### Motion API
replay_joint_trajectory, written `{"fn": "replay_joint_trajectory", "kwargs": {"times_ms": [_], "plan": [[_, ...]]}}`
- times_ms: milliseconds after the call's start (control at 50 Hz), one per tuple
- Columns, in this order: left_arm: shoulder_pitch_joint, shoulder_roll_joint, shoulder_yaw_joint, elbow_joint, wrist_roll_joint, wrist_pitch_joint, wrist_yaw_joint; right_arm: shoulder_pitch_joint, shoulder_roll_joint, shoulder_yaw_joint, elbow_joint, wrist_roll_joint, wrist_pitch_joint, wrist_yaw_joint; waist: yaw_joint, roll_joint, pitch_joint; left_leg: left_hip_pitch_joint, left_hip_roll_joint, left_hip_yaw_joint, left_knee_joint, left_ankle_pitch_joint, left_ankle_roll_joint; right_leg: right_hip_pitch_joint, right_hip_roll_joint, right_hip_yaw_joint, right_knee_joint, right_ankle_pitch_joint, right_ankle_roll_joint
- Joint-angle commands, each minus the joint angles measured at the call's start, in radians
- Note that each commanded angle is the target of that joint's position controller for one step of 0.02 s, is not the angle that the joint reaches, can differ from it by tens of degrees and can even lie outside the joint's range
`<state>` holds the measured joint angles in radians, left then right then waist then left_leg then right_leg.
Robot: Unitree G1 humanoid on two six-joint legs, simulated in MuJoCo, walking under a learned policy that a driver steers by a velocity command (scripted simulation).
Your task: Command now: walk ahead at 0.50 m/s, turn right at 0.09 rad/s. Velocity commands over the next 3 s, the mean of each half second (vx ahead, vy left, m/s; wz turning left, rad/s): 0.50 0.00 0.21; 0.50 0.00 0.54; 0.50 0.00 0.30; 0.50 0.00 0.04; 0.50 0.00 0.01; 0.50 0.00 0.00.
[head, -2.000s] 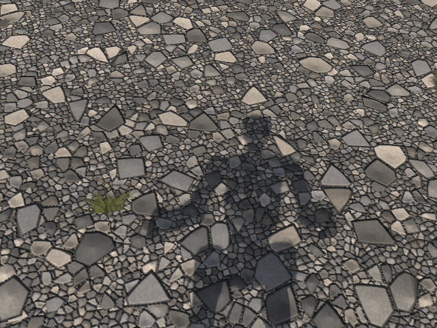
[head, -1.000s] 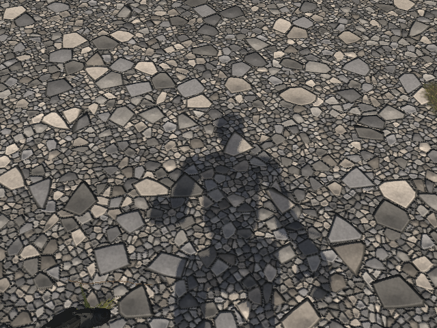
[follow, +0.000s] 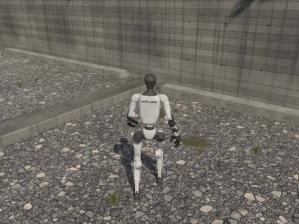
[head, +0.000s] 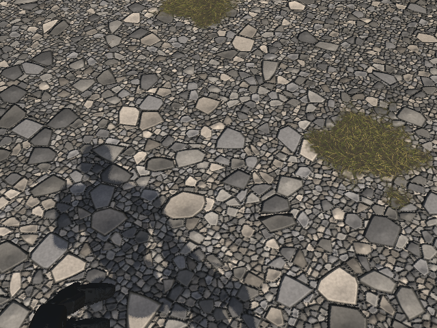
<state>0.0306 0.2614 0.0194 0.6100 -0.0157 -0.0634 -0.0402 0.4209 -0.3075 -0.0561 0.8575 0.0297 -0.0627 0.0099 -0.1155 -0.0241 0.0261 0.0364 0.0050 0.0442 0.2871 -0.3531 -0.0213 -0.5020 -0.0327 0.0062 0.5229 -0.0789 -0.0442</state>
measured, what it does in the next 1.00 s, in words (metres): walks ahead, turning left: right foot, then left foot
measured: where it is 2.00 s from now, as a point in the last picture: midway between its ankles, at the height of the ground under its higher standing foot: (101, 188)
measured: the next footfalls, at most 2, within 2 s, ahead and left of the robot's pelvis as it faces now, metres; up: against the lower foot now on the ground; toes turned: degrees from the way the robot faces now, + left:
right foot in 0.02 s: +0.17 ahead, -0.12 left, +0.00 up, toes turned -1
left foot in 0.56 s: +0.46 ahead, +0.13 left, +0.00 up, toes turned +14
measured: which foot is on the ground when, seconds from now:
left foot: down 0.00-0.02, up 0.04-0.54, down 0.56-1.00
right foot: up 0.00-0.00, down 0.02-0.56, up 0.58-1.00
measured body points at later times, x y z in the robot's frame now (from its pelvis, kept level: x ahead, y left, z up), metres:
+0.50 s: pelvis +0.26 -0.01 +0.00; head +0.29 +0.00 +0.45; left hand +0.24 +0.28 -0.13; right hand +0.50 -0.21 -0.10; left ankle +0.42 +0.14 -0.71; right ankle +0.13 -0.12 -0.73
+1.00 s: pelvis +0.55 +0.06 +0.00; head +0.57 +0.08 +0.45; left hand +0.66 +0.38 -0.07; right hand +0.72 -0.19 -0.10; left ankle +0.42 +0.12 -0.73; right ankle +0.75 +0.00 -0.71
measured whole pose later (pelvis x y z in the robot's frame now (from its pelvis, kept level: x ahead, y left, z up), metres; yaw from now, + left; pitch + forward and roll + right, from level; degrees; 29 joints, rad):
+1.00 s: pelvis +0.55 +0.06 +0.00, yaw +27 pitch +2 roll +1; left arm 0.04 0.29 0.03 0.67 0.00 -0.11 -0.02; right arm 0.36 -0.30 -0.07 0.72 0.02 -0.03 -0.01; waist -0.09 -0.03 0.02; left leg -0.10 -0.12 -0.20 0.44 -0.36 0.06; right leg -0.53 -0.01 0.10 0.50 0.00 0.05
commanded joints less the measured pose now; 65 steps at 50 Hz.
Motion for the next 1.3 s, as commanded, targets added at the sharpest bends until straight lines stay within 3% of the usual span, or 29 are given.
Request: {"fn": "replay_joint_trajectory", "kwargs": {"times_ms": [20, 40, 60, 80, 100, 120, 160, 260, 360, 460, 520, 560, 580, 600, 620, 640, 680, 760, 860, 960, 1020, 1040, 1060, 1080, 1100, 1140, 1160, 1200, 1300], "plan": [[0.241, 0.183, 0.082, 0.005, 0.008, -0.010, 0.014, -0.051, -0.153, -0.027, -0.056, -0.004, -0.003, -0.011, 0.209, 0.082, -0.152, -0.159, 0.168, -0.053, 0.284, 0.678, 0.117, 0.443, 0.014, -0.016, -0.037, 0.001, -0.071], [0.396, 0.268, 0.101, 0.025, 0.025, -0.001, 0.028, -0.033, -0.076, 0.002, -0.094, -0.032, -0.011, -0.013, 0.246, -0.085, -0.300, -0.429, 0.083, 0.001, 0.638, 0.345, 0.061, 0.754, -0.223, 0.297, -0.034, -0.029, -0.161], [0.412, 0.296, 0.101, 0.033, 0.019, 0.001, 0.023, 0.042, -0.028, 0.019, -0.101, -0.023, -0.030, -0.010, 0.203, -0.278, -0.382, -0.689, -0.042, -0.086, 0.877, -0.231, 0.031, 0.883, -0.360, 0.698, -0.180, -0.218, -0.278], [0.374, 0.210, 0.078, 0.033, 0.005, -0.002, 0.019, -0.028, -0.130, -0.007, -0.100, -0.002, -0.040, -0.004, 0.221, -0.165, -0.269, -0.799, 0.019, -0.148, 0.969, -0.205, 0.036, 0.805, -0.328, 0.653, -0.218, -0.326, -0.248], [0.316, 0.180, 0.067, 0.030, 0.001, -0.005, 0.017, -0.098, -0.148, -0.013, -0.120, 0.009, -0.046, 0.001, 0.202, -0.127, -0.151, -0.826, 0.063, -0.122, 0.952, -0.107, 0.047, 0.684, -0.291, 0.510, -0.235, -0.273, -0.217], [0.258, 0.155, 0.060, 0.027, 0.010, -0.008, 0.015, -0.126, -0.131, -0.012, -0.115, 0.000, -0.045, -0.003, 0.175, -0.056, -0.099, -0.789, 0.097, -0.110, 0.912, -0.024, 0.043, 0.573, -0.251, 0.411, -0.258, -0.183, -0.197], [0.199, 0.116, 0.051, 0.030, 0.026, -0.020, 0.011, -0.107, -0.103, -0.013, -0.103, -0.009, -0.025, -0.001, 0.121, -0.072, -0.056, -0.694, 0.137, -0.123, 0.854, 0.073, 0.030, 0.429, -0.204, 0.283, -0.320, -0.033, -0.182], [0.217, 0.133, 0.065, 0.091, 0.033, -0.053, 0.023, -0.159, -0.055, -0.009, -0.118, -0.008, 0.010, -0.008, 0.112, -0.031, 0.001, -0.732, 0.117, -0.171, 0.724, 0.244, -0.004, 0.370, -0.195, 0.087, -0.395, 0.143, -0.178], [0.242, 0.161, 0.068, 0.130, 0.025, -0.048, 0.039, -0.298, -0.024, 0.004, -0.162, -0.012, -0.002, 0.018, 0.163, -0.013, 0.041, -0.695, 0.090, -0.103, 0.446, 0.473, 0.012, 0.401, -0.174, -0.060, -0.422, 0.169, -0.131], [0.321, 0.187, 0.078, 0.185, 0.009, -0.012, 0.048, -0.425, -0.018, 0.011, -0.243, -0.010, -0.003, 0.051, 0.202, 0.001, 0.074, -0.769, 0.070, -0.046, 0.326, 0.375, 0.059, 0.600, -0.232, -0.110, -0.345, 0.298, -0.113], [0.301, 0.223, 0.088, 0.180, 0.005, 0.015, 0.063, -0.380, -0.052, -0.008, -0.268, -0.010, 0.003, 0.064, 0.149, -0.052, 0.001, -0.638, -0.007, 0.041, 0.321, 0.219, 0.110, 0.656, -0.237, -0.155, -0.168, 0.741, -0.079], [0.277, 0.233, 0.088, 0.168, 0.004, 0.030, 0.078, -0.145, -0.132, -0.055, -0.223, -0.008, 0.010, 0.051, 0.014, -0.048, -0.135, -0.297, -0.079, 0.056, 0.259, 0.231, 0.172, 0.554, -0.196, -0.195, 0.167, 0.853, -0.036], [0.293, 0.201, 0.072, 0.147, 0.020, 0.020, 0.082, 0.010, -0.215, -0.086, -0.195, -0.006, 0.021, 0.030, -0.047, 0.060, -0.237, 0.019, 0.051, -0.164, 0.236, 0.253, 0.236, 0.307, -0.148, -0.196, 0.470, 0.528, 0.002], [0.394, 0.056, 0.027, 0.102, 0.044, -0.012, 0.058, -0.019, -0.290, -0.093, -0.206, -0.003, 0.014, 0.025, 0.078, 0.282, -0.322, 0.339, 0.297, -0.736, 0.154, 0.107, 0.427, -0.146, 0.080, -0.091, 0.800, -0.464, 0.063], [0.288, 0.145, 0.041, 0.098, 0.013, -0.052, 0.038, 0.015, -0.202, -0.070, -0.221, -0.008, 0.007, 0.024, -0.005, 0.167, -0.397, 0.383, 0.322, -0.852, 0.052, 0.040, 0.432, -0.251, 0.064, 0.106, 0.886, -0.500, 0.045], [0.196, 0.180, 0.050, 0.060, -0.021, -0.072, 0.029, -0.022, -0.163, -0.059, -0.217, -0.015, 0.000, 0.022, -0.009, 0.123, -0.252, 0.279, 0.289, -0.695, 0.028, 0.108, 0.383, -0.312, 0.017, 0.107, 0.852, -0.405, 0.027], [0.168, 0.167, 0.051, 0.060, 0.012, -0.083, 0.039, -0.144, -0.124, -0.048, -0.238, -0.015, -0.002, 0.018, 0.074, 0.010, -0.104, 0.003, 0.209, -0.501, 0.005, 0.316, 0.332, -0.230, -0.051, 0.087, 0.676, -0.284, 0.033], [0.207, 0.138, 0.052, 0.061, 0.033, -0.039, 0.043, -0.190, -0.116, -0.043, -0.251, -0.021, -0.006, 0.003, 0.140, 0.053, -0.058, -0.229, 0.149, -0.377, -0.060, 0.496, 0.337, -0.106, -0.069, 0.061, 0.523, -0.212, 0.098], [0.013, 0.084, 0.028, 0.013, 0.029, -0.039, 0.038, -0.127, -0.153, -0.055, -0.218, -0.010, 0.008, -0.023, 0.068, 0.092, -0.026, -0.333, 0.057, -0.283, -0.042, 0.375, 0.253, -0.009, 0.001, 0.034, 0.137, 0.119, 0.128], [-0.051, 0.138, 0.048, -0.010, 0.008, -0.057, 0.021, -0.066, -0.146, -0.056, -0.189, -0.001, 0.021, -0.029, 0.055, 0.124, -0.033, -0.220, 0.112, -0.424, 0.056, 0.238, 0.219, 0.047, 0.030, 0.087, -0.018, 0.108, 0.096], [0.082, 0.175, 0.074, 0.022, 0.009, -0.070, 0.025, -0.095, -0.119, -0.050, -0.198, -0.008, 0.027, -0.028, 0.137, 0.152, -0.069, -0.206, 0.092, -0.460, 0.190, 0.280, 0.177, 0.229, 0.027, 0.066, -0.081, 0.022, 0.034], [0.200, 0.213, 0.089, 0.035, 0.026, -0.075, 0.032, -0.094, -0.065, -0.030, -0.211, -0.016, 0.024, -0.023, 0.192, 0.100, -0.176, -0.275, 0.038, -0.403, 0.391, 0.244, 0.143, 0.443, -0.076, 0.149, -0.068, -0.008, -0.021], [0.318, 0.293, 0.107, 0.048, 0.043, -0.069, 0.039, 0.012, 0.004, -0.009, -0.230, -0.011, 0.018, -0.024, 0.179, -0.122, -0.323, -0.555, -0.099, -0.261, 0.723, -0.075, 0.069, 0.793, -0.303, 0.489, -0.098, -0.126, -0.146], [0.369, 0.282, 0.110, 0.086, 0.021, -0.057, 0.027, 0.063, -0.039, -0.007, -0.239, 0.010, 0.011, -0.025, 0.168, -0.314, -0.346, -0.782, -0.080, -0.219, 0.936, -0.258, 0.045, 0.855, -0.410, 0.838, -0.203, -0.423, -0.233], [0.320, 0.191, 0.088, 0.070, 0.012, -0.054, 0.025, 0.002, -0.121, -0.027, -0.216, 0.014, 0.013, -0.027, 0.192, -0.165, -0.206, -0.833, -0.028, -0.245, 1.009, -0.168, 0.036, 0.741, -0.358, 0.745, -0.245, -0.536, -0.196], [0.239, 0.134, 0.066, 0.072, 0.025, -0.042, 0.025, -0.135, -0.120, -0.030, -0.239, -0.013, 0.016, -0.026, 0.178, -0.050, -0.048, -0.797, 0.025, -0.191, 0.966, -0.036, 0.032, 0.510, -0.262, 0.471, -0.264, -0.317, -0.147], [0.218, 0.114, 0.057, 0.080, 0.029, -0.042, 0.026, -0.154, -0.104, -0.032, -0.245, -0.017, 0.015, -0.022, 0.159, -0.059, -0.016, -0.765, 0.050, -0.190, 0.914, 0.002, 0.034, 0.443, -0.226, 0.393, -0.285, -0.221, -0.143], [0.214, 0.104, 0.054, 0.096, 0.026, -0.047, 0.025, -0.137, -0.063, -0.024, -0.240, -0.010, 0.017, -0.013, 0.133, -0.090, -0.015, -0.700, 0.066, -0.164, 0.839, 0.030, 0.034, 0.383, -0.190, 0.299, -0.323, -0.110, -0.148], [0.241, 0.167, 0.070, 0.141, 0.007, -0.047, 0.027, -0.250, -0.014, 0.003, -0.268, -0.025, 0.006, -0.002, 0.150, -0.051, -0.003, -0.696, 0.093, -0.107, 0.555, 0.201, 0.016, 0.384, -0.188, 0.167, -0.379, 0.061, -0.178]]}}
